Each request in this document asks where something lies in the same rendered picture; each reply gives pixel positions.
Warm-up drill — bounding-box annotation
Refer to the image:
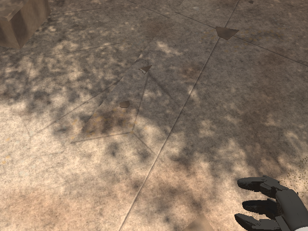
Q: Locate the right robot hand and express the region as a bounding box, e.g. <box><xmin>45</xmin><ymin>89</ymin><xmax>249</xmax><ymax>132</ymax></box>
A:
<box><xmin>234</xmin><ymin>175</ymin><xmax>308</xmax><ymax>231</ymax></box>

